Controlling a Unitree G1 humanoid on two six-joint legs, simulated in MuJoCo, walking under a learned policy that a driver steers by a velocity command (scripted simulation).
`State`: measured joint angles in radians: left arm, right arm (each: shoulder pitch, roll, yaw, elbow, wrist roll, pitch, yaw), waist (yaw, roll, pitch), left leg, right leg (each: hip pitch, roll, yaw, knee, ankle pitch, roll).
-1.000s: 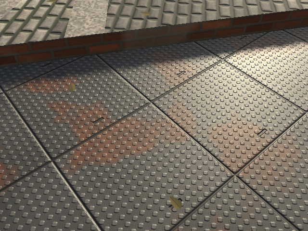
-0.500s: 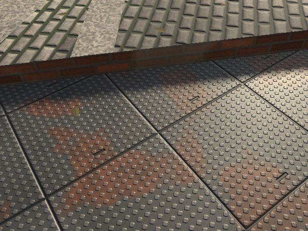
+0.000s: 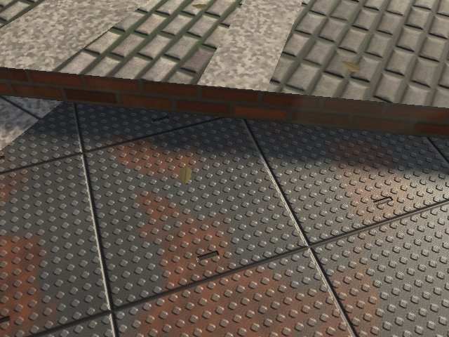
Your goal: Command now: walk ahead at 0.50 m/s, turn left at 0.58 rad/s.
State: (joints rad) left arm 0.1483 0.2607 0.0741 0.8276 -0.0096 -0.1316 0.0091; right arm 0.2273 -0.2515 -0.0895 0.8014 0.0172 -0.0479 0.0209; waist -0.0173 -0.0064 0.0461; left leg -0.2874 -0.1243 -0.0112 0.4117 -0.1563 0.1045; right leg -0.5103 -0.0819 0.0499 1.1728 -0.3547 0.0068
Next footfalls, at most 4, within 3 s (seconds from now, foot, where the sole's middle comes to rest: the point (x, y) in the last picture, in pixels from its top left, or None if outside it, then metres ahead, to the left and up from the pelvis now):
0.30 right None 0.36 -0.13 -0.78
0.78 left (171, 313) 0.52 0.18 -0.78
1.28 right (243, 227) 0.80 -0.04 -0.78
1.80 left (206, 160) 1.10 0.09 -0.78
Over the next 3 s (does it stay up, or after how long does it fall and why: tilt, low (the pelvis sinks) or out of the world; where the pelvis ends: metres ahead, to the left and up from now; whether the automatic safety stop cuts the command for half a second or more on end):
stays up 1.25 -0.08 0.01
